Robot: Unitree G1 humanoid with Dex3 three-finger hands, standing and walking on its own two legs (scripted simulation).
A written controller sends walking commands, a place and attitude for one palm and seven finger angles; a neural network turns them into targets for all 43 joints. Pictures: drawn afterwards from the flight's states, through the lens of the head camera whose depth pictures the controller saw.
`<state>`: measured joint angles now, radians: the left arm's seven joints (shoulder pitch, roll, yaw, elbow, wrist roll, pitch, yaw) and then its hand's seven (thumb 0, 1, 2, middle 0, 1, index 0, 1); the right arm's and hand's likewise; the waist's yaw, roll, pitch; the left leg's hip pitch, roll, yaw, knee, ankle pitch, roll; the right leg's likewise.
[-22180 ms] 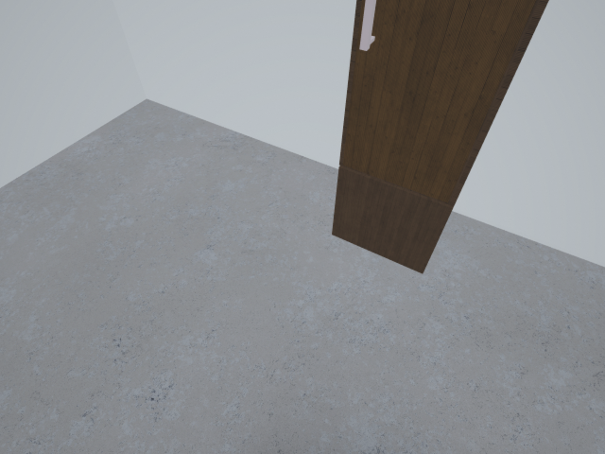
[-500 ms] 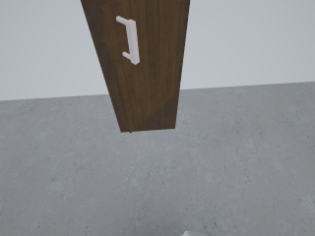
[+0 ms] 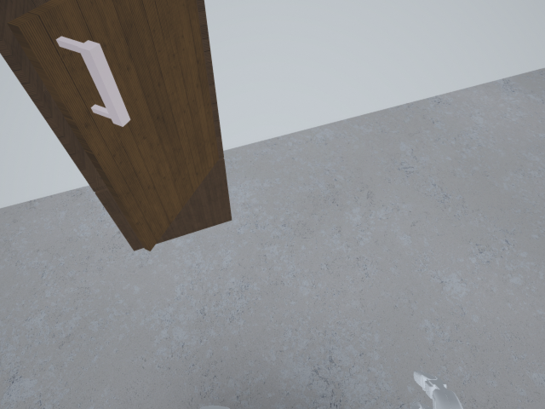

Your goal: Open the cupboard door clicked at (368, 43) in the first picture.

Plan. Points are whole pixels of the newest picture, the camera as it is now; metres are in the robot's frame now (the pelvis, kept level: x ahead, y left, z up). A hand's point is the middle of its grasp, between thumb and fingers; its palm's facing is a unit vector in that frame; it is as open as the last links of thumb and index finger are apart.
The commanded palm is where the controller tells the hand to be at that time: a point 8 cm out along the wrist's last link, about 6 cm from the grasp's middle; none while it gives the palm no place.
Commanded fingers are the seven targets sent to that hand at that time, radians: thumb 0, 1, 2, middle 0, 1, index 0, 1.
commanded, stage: walk to a spot facing it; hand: left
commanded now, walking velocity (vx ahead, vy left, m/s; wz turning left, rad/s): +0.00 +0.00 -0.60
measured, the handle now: (95, 83) +0.52 +0.32 +0.16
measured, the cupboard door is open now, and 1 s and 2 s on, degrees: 44 44 44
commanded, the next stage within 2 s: none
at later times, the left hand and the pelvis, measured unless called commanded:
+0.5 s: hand (192, 394) +0.15 +0.14 -0.16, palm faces -0.29 -0.92 -0.27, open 7.4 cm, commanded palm none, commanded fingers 0.00 0.90 0.90 -0.20 -0.30 -0.20 -0.30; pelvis +0.01 -0.03 +0.01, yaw -18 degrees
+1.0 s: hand (270, 331) +0.26 +0.02 -0.15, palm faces -0.59 -0.77 -0.25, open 7.4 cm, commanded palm none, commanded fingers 0.00 0.90 0.90 -0.20 -0.30 -0.20 -0.30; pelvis +0.05 -0.08 -0.01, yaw -37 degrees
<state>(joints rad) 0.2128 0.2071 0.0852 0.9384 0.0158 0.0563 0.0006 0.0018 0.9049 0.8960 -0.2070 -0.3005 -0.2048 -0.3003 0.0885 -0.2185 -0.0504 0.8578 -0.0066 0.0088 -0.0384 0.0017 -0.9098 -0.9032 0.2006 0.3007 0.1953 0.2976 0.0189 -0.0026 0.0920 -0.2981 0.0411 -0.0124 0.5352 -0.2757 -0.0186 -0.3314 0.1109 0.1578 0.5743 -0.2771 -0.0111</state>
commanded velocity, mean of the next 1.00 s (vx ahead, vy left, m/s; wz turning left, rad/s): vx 0.12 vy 0.00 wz -0.59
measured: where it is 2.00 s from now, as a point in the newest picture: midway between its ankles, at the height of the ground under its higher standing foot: (397, 365)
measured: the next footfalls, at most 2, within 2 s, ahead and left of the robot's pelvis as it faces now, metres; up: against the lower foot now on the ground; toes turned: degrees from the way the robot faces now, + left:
right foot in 0.30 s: +0.02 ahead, -0.15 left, +0.00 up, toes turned -14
left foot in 0.62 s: +0.12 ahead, +0.08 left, +0.00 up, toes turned -21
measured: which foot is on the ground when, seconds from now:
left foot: down 0.00-0.30, up 0.32-0.60, down 0.62-0.96, up 0.98-1.00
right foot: up 0.00-0.28, down 0.30-0.62, up 0.64-0.94, down 0.96-1.00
